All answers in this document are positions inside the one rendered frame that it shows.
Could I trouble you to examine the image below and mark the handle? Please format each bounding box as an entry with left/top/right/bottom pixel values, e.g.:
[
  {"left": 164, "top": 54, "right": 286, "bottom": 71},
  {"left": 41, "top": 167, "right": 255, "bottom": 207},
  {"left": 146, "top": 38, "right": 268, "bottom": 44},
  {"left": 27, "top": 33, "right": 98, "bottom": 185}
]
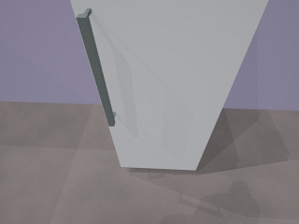
[{"left": 76, "top": 8, "right": 116, "bottom": 127}]

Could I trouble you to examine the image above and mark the fridge door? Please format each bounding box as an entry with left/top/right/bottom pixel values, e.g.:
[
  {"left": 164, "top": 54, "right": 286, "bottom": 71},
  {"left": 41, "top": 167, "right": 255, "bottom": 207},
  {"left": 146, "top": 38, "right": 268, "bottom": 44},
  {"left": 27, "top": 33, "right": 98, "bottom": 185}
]
[{"left": 70, "top": 0, "right": 269, "bottom": 171}]

